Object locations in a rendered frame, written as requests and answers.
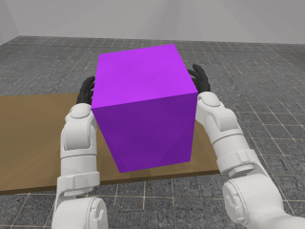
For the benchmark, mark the right robot hand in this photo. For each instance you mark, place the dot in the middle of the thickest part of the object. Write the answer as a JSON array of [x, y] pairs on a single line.
[[201, 80]]

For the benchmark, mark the carton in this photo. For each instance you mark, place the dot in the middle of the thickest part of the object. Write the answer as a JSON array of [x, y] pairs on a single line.
[[144, 102]]

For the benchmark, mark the robot left upper arm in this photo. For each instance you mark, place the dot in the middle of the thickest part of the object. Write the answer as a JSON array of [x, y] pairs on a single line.
[[81, 213]]

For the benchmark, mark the left robot forearm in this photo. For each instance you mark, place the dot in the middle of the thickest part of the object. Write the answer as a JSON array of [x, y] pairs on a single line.
[[78, 150]]

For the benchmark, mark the robot right upper arm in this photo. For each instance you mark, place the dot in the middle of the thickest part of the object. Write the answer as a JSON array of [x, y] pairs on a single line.
[[254, 202]]

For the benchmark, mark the right robot forearm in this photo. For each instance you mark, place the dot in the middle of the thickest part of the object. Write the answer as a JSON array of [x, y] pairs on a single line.
[[234, 156]]

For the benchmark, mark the left robot hand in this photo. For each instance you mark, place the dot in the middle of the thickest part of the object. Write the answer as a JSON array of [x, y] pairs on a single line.
[[85, 92]]

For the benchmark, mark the table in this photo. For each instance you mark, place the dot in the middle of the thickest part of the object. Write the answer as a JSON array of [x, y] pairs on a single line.
[[30, 147]]

